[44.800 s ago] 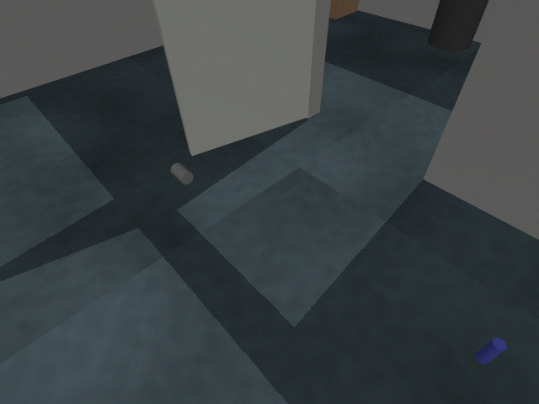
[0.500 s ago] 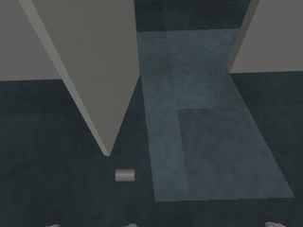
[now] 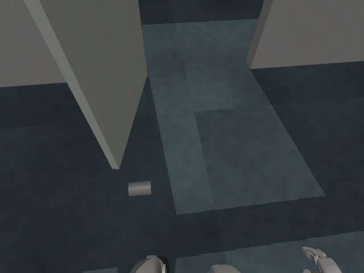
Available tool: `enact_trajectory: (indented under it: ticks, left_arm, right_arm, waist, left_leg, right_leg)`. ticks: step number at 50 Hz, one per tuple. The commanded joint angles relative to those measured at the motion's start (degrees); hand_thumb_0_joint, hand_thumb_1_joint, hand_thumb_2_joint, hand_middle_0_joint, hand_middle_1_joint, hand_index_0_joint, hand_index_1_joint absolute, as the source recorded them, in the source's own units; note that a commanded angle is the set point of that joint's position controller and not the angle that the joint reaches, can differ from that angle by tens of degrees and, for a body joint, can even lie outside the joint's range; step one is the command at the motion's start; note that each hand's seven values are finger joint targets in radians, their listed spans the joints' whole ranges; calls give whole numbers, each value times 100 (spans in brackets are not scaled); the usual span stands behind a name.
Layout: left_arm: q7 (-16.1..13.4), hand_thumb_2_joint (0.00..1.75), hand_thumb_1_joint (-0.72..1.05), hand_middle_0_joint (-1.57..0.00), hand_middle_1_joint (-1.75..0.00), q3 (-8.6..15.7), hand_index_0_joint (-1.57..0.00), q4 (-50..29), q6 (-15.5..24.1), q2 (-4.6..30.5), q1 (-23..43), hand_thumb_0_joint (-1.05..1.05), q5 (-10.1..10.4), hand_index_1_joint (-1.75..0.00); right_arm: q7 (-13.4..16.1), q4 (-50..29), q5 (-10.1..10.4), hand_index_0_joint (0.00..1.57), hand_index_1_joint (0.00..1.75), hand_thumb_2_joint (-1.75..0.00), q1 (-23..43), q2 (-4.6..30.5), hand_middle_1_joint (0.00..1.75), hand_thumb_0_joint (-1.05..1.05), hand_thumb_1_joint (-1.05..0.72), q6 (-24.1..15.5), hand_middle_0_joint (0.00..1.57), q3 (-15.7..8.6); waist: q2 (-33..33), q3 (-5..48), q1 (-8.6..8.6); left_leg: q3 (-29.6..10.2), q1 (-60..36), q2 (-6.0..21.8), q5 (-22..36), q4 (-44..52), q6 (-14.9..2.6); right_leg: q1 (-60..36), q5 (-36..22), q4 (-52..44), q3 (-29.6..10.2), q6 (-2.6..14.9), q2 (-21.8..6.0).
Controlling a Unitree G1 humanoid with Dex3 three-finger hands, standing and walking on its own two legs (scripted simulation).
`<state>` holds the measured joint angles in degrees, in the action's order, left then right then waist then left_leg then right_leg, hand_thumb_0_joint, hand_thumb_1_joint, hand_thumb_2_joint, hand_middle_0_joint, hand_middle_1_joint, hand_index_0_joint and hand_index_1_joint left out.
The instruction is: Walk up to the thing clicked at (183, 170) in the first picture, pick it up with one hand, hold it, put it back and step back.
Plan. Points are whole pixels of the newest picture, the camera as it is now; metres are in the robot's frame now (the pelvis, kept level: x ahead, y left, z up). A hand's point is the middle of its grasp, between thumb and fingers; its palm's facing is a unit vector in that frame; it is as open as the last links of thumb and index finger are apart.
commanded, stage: step back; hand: left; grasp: from above
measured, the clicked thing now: (140, 188) +0.58 +0.22 -0.72
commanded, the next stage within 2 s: none
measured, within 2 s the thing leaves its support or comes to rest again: neither
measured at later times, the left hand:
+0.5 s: hand out of the picture -0.05 +0.24 -0.13, palm faces +0.11 -0.91 -0.41, open 7.4 cm
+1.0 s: hand out of the picture -0.29 +0.20 -0.14, palm faces +0.04 -0.91 -0.42, open 7.4 cm
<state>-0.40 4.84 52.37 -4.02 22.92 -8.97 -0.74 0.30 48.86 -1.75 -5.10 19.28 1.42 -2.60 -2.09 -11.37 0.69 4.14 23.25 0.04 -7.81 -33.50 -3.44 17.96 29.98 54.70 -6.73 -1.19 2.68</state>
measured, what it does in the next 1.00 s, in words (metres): walks backwards: right foot, then left foot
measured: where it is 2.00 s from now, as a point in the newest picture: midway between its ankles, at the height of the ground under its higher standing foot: outside the picture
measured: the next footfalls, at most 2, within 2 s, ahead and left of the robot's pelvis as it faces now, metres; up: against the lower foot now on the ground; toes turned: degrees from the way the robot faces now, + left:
right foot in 0.08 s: -0.02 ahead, -0.13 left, +0.00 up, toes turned +1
left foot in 0.52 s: -0.15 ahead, +0.09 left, +0.00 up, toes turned +4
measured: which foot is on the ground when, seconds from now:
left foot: down 0.00-0.12, up 0.14-0.50, down 0.52-0.94, up 0.96-1.00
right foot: up 0.00-0.06, down 0.08-0.56, up 0.58-0.88, down 0.90-1.00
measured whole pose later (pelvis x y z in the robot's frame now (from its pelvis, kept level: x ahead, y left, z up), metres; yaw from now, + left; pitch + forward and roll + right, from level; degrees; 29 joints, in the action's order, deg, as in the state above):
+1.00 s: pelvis -0.33 -0.07 +0.00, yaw +2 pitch -3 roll +0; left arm 0.4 3.8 50.7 -2.3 20.4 -13.6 -2.1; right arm 0.8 48.5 -0.5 -3.8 23.1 4.8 -3.6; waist 3.2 -9.2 -2.4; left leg -5.3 30.2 -1.2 -23.7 -51.2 0.4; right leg 15.0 22.4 40.1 -2.5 0.9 1.1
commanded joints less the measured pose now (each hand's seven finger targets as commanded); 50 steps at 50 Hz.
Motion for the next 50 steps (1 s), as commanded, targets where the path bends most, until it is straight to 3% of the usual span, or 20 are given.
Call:
enact_trajectory:
  ticks: [1,4,6,7,10,12,18,21,25,26,28,29,33,39,43,45,46,47,48,50]
  left_arm:
    - [41,90,90,-20,-30,321,-20,-208,132,1014,-874,0,-19,-30]
    - [88,90,90,-20,-30,383,-20,112,152,935,-1712,0,-55,-30]
    - [63,90,90,-20,-30,523,-20,-341,203,1554,-986,0,-208,-30]
    - [23,90,90,-20,-30,613,-20,-714,194,2084,-268,0,-249,-30]
    - [-62,90,90,-20,-30,435,-20,-1054,330,1280,835,0,-210,-30]
    - [-62,90,90,-20,-30,434,-20,-1008,341,1073,703,0,-173,-30]
    - [-163,90,90,-20,-30,411,-20,-982,288,1018,-568,0,-165,-30]
    - [-187,90,90,-20,-30,412,-20,-1096,251,1146,-422,0,-116,-30]
    - [-127,90,90,-20,-30,326,-20,-1266,163,1246,56,0,-5,-30]
    - [-108,90,90,-20,-30,278,-20,-1325,155,1089,96,0,7,-30]
    - [-147,90,90,-20,-30,340,-20,-1384,160,1024,491,0,56,-30]
    - [-188,90,90,-20,-30,377,-20,-1309,146,1108,584,0,-50,-30]
    - [-114,90,90,-20,-30,366,-20,-896,124,938,-289,0,75,-30]
    - [-103,90,90,-20,-30,262,-20,-931,288,817,-242,0,3,-30]
    - [-106,90,90,-20,-30,256,-20,-593,372,875,-618,0,-15,-30]
    - [-92,90,90,-20,-30,278,-20,-346,395,996,-1031,0,-76,-30]
    - [-83,90,90,-20,-30,366,-20,-364,400,1328,-1078,0,-161,-30]
    - [-74,90,90,-20,-30,528,-20,-572,343,2030,-714,0,-175,-30]
    - [-103,90,90,-20,-30,560,-20,-824,350,2330,-166,0,-198,-30]
    - [-143,90,90,-20,-30,419,-20,-996,379,1726,405,0,-184,-30]
  right_arm:
    - [95,-369,-38,20,30,-90,-17,1836,30,0,-90,-7,20,-506]
    - [66,-389,3,20,30,-90,250,1761,30,0,-90,69,20,-476]
    - [69,-423,106,20,30,-90,172,1174,30,0,-90,54,20,-308]
    - [139,-357,60,20,30,-90,219,1471,30,0,-90,77,20,-442]
    - [74,32,142,20,30,-90,-653,1491,30,0,-90,75,20,-442]
    - [121,88,144,20,30,-90,-952,1229,30,0,-90,17,20,-276]
    - [180,-253,101,20,30,-90,-438,1223,30,0,-90,-65,20,-200]
    - [181,-219,89,20,30,-90,-729,1256,30,0,-90,-77,20,-230]
    - [130,65,75,20,30,-90,-1436,1326,30,0,-90,-69,20,-327]
    - [130,19,30,20,30,-90,-1330,1509,30,0,-90,-72,20,-387]
    - [56,-232,-8,20,30,-90,-737,2430,30,0,-90,-40,20,-567]
    - [86,-302,-75,20,30,-90,-461,2415,30,0,-90,-82,20,-583]
    - [136,-501,-93,20,30,-90,274,1573,30,0,-90,-95,20,-324]
    - [130,-461,-11,20,30,-90,-291,1561,30,0,-90,-50,20,-374]
    - [81,-522,29,20,30,-90,-170,1734,30,0,-90,101,20,-417]
    - [65,-546,141,20,30,-90,72,1696,30,0,-90,175,20,-390]
    - [41,-639,159,20,30,-90,172,1491,30,0,-90,181,20,-331]
    - [95,-795,180,20,30,-90,539,1286,30,0,-90,171,20,-317]
    - [169,-748,118,20,30,-90,412,1514,30,0,-90,209,20,-430]
    - [102,-437,171,20,30,-90,19,1683,30,0,-90,209,20,-435]
  waist:
    - [1161,1522,-39]
    - [1128,1649,-363]
    - [-1212,755,-310]
    - [-1514,369,-426]
    - [-389,176,313]
    - [-448,671,338]
    - [-759,1292,-516]
    - [-1000,1533,-408]
    - [-607,1771,12]
    - [-126,1733,18]
    - [1805,1268,210]
    - [1628,970,243]
    - [812,808,-371]
    - [1293,1329,46]
    - [1392,1841,9]
    - [1183,1952,-208]
    - [299,1708,-236]
    - [-1376,1250,-510]
    - [-1592,758,-511]
    - [-674,578,-76]
  left_leg:
    - [-1901,-821,1443,-1501,1606,-707]
    - [-1563,2,1109,-2097,1336,-217]
    - [-667,1436,-495,-2283,-1076,435]
    - [-1144,678,-582,-2473,-2609,524]
    - [-1628,374,-806,-1429,-3551,430]
    - [-1476,520,-971,-1335,-3609,418]
    - [-1085,993,-448,-2218,-1901,550]
    - [-817,259,-139,-2157,-895,416]
    - [-361,-1159,-155,-431,804,204]
    - [-1059,-1306,298,-93,897,25]
    - [-3251,-523,2111,703,1515,-1298]
    - [-3660,152,2415,459,1721,-1624]
    - [-1664,-311,1322,1038,1182,-869]
    - [-1671,-2026,1461,1460,602,-1130]
    - [-1450,-1805,1217,1270,185,-830]
    - [-1301,-1012,984,476,-73,-416]
    - [-1088,108,555,-577,-685,-70]
    - [-769,679,-507,-2290,-2097,310]
    - [-1455,377,-294,-2666,-3181,478]
    - [-1712,170,-491,-2138,-3725,340]
  right_leg:
    - [-396,-219,-1247,479,189,-228]
    - [-1417,-931,-2631,667,431,-237]
    - [-490,692,-4142,-2195,1083,-1845]
    - [1256,1155,-4672,-3039,1872,-2768]
    - [1136,-948,-4033,-816,1128,-1571]
    - [258,-2386,-3540,-76,702,-1116]
    - [-2155,-3889,-2751,-536,1307,-1749]
    - [-1954,-4419,-2546,-622,1321,-1929]
    - [-993,-3608,-2119,-238,895,-1648]
    - [-458,-2854,-1908,-95,651,-1360]
    - [546,455,99,614,199,138]
    - [479,806,1180,-139,197,88]
    - [883,-237,2031,-278,288,349]
    - [932,36,-161,108,-88,-101]
    - [-188,-904,-2367,648,16,-126]
    - [-962,-1758,-3130,596,235,-202]
    - [-1074,-1365,-3117,-671,519,-908]
    - [-2,-1174,-3730,-2376,1434,-2195]
    - [1233,-970,-4107,-3134,1959,-2893]
    - [1157,-1744,-3644,-1646,1548,-2211]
